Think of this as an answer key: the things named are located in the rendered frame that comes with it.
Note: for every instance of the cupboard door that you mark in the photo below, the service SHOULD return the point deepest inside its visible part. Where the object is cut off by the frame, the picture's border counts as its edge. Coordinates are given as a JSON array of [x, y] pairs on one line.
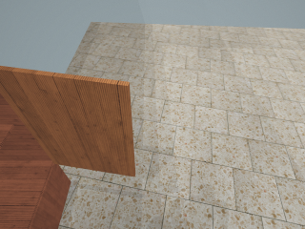
[[79, 121]]

